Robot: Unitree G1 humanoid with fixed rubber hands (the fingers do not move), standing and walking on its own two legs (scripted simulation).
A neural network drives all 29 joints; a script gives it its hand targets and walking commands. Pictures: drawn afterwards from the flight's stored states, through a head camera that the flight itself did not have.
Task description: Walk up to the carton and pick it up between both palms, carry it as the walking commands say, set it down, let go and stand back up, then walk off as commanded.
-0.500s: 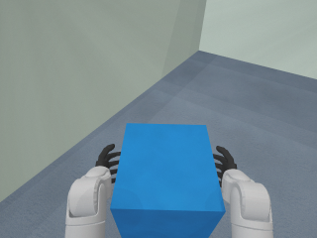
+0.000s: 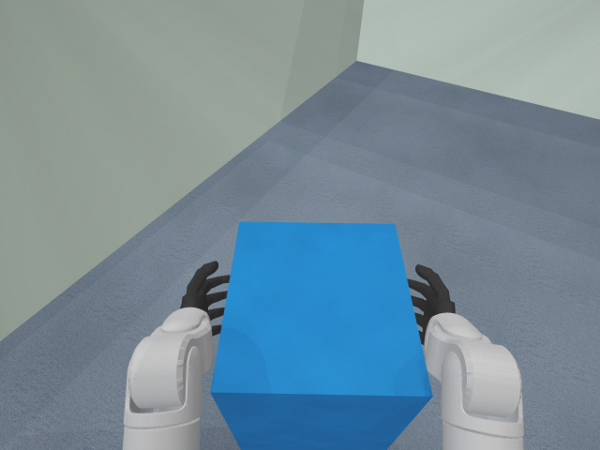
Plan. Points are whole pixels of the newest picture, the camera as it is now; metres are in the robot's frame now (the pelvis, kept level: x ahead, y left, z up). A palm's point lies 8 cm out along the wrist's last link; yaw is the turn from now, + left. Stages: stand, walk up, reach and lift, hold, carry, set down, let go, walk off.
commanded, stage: carry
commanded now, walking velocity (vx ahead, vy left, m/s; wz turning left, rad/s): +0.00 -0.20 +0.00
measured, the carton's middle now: (314, 342) +0.29 -0.01 +0.02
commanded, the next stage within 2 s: none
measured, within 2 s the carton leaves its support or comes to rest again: neither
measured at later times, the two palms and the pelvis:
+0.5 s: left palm (207, 325) +0.27 +0.12 +0.08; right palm (449, 328) +0.27 -0.16 +0.09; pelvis +0.00 -0.01 +0.00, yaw +0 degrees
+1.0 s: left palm (196, 323) +0.28 +0.14 +0.08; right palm (440, 325) +0.27 -0.15 +0.09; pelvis +0.00 +0.00 +0.00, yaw -1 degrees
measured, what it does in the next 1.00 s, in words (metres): stands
